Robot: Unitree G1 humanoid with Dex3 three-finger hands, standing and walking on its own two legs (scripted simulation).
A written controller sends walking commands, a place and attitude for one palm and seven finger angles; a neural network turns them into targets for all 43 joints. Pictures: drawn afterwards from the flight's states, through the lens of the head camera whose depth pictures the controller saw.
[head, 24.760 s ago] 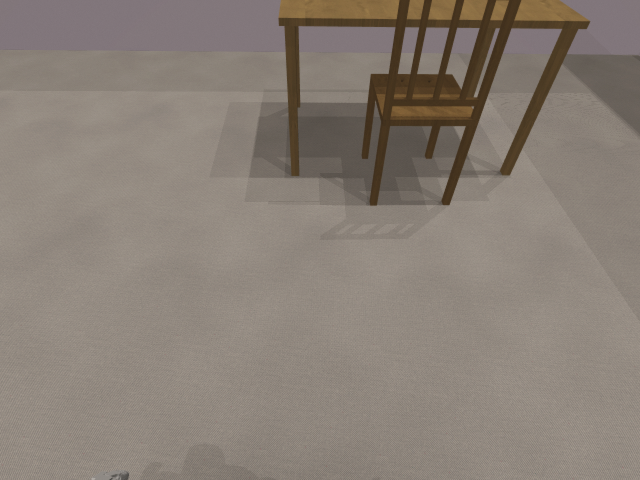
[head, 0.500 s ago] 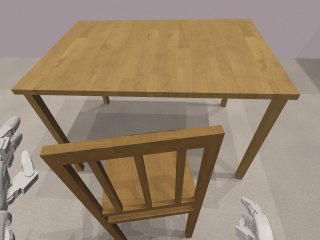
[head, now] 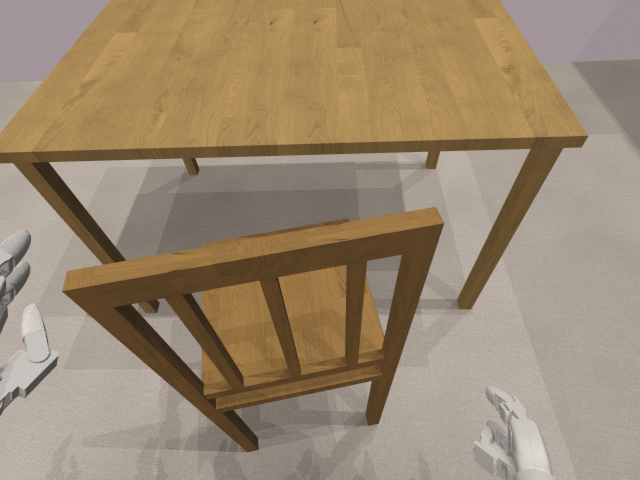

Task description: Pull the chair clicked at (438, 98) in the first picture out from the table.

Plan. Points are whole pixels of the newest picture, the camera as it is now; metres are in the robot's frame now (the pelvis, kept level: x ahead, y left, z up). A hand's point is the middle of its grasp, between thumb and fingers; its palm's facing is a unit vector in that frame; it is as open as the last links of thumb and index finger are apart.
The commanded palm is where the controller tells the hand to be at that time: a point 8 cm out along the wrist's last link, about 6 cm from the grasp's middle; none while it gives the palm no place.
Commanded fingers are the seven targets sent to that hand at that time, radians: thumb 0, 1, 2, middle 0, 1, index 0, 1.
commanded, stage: step back with the hand held close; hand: left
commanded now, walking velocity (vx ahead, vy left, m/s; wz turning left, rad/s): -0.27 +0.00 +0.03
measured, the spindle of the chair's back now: (284, 332) +0.32 +0.08 -0.06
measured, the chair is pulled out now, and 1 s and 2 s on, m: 0.18 0.18 0.18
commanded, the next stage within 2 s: stop stepping back and stand still in 1.32 s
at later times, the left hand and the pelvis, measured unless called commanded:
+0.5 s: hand out of the picture +0.14 +0.27 +0.16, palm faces +0.45 -0.75 -0.48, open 7.4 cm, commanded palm +0.08 +0.30 +0.18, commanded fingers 0.00 0.90 0.90 -0.20 -0.30 -0.20 -0.30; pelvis -0.05 +0.00 -0.01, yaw +1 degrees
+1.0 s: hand out of the picture +0.13 +0.25 +0.17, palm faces +0.40 -0.78 -0.48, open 7.4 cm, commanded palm +0.05 +0.30 +0.18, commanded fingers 0.00 0.90 0.90 -0.20 -0.30 -0.20 -0.30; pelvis -0.07 +0.00 -0.01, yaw +2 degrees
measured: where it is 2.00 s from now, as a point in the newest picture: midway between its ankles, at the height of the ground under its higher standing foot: outside the picture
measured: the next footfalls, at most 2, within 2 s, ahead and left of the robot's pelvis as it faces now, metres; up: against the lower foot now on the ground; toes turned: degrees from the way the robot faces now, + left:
left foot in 1.06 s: -0.04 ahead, +0.13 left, +0.00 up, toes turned +2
right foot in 1.26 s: -0.08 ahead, -0.13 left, +0.00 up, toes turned +0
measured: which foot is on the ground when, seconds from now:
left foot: down 0.00-0.88, up 0.90-1.00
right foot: down 0.00-1.00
